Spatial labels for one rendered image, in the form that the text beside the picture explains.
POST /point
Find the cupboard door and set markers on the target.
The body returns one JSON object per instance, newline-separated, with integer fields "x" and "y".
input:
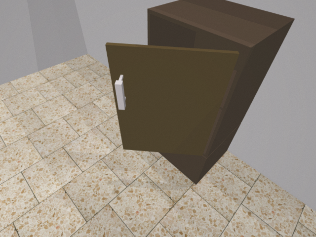
{"x": 173, "y": 95}

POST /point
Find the handle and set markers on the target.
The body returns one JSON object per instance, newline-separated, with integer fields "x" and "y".
{"x": 120, "y": 93}

